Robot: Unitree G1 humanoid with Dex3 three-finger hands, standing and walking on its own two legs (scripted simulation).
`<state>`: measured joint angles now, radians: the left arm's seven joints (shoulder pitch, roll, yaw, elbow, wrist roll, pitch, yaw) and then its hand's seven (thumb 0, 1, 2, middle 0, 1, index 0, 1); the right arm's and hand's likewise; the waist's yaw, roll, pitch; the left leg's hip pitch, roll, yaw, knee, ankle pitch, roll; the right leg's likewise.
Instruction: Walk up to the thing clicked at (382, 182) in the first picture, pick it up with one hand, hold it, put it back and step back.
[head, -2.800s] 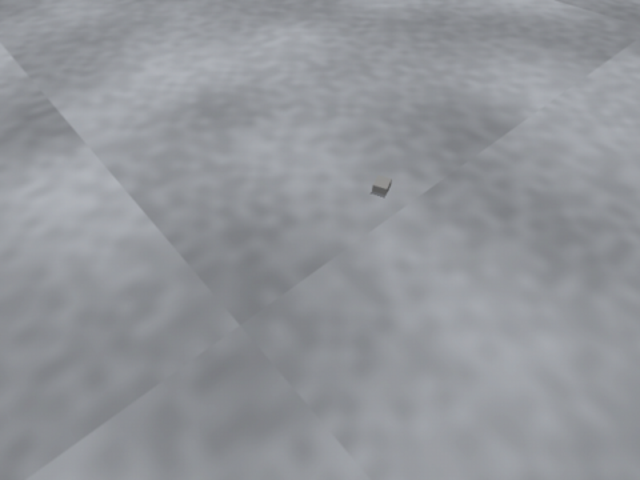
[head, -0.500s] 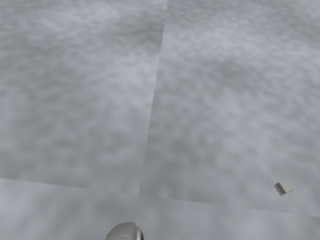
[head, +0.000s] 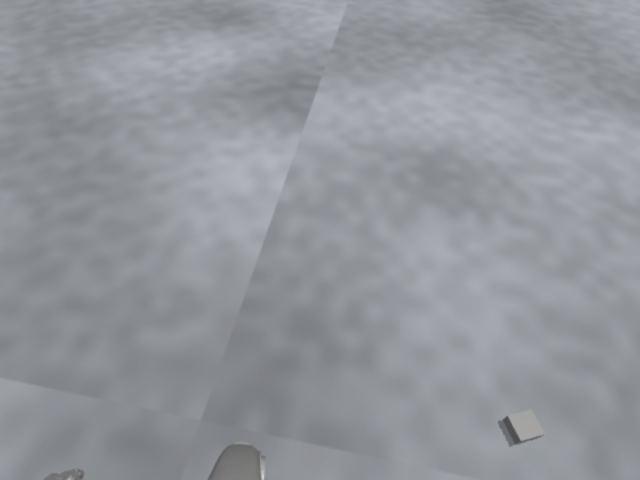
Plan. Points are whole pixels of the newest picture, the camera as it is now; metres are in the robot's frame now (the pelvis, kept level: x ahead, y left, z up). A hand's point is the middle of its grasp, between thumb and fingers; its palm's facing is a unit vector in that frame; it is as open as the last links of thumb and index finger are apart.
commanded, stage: walk up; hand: left
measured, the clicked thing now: (523, 426) +0.38 -0.59 -0.72
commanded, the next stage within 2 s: none
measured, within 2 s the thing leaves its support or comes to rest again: neither
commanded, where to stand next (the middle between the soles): +0.07 -0.91 m, yaw +15 degrees
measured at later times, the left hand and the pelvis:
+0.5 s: hand out of the picture +0.14 +0.05 -0.14, palm faces -0.02 -0.94 -0.35, open 7.4 cm; pelvis +0.03 -0.25 -0.01, yaw +6 degrees
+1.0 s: hand out of the picture +0.07 -0.20 -0.15, palm faces +0.05 -0.95 -0.32, open 7.4 cm; pelvis +0.03 -0.49 +0.01, yaw +11 degrees
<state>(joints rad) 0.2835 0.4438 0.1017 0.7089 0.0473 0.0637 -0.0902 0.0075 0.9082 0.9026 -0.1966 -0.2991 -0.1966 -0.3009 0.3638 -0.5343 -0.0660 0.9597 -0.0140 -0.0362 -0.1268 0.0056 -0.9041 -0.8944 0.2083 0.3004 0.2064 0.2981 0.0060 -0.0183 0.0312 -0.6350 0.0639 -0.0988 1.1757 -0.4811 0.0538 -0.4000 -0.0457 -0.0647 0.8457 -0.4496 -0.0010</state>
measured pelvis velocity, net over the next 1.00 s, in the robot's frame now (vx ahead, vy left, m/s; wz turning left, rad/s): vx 0.03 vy -0.49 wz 0.20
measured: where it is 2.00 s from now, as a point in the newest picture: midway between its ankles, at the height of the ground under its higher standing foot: outside the picture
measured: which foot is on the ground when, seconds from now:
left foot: up 0.00-0.20, down 0.22-0.58, up 0.60-0.82, down 0.84-1.00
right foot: down 0.00-0.24, up 0.26-0.54, down 0.56-0.86, up 0.88-1.00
